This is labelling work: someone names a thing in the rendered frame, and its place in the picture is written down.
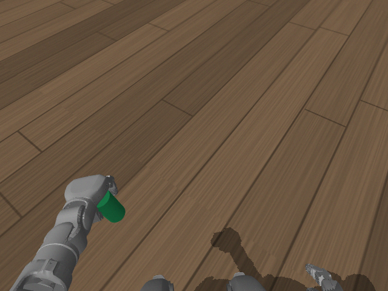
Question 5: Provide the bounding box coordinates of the right robot hand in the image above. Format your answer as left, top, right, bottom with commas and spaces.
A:
306, 264, 344, 291

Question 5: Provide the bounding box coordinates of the left robot arm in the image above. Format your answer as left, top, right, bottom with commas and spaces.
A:
9, 197, 96, 291

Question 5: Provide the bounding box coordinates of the can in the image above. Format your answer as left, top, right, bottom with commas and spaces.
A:
97, 191, 125, 222

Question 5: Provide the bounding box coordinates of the left robot hand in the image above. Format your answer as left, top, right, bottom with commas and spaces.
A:
64, 174, 118, 223

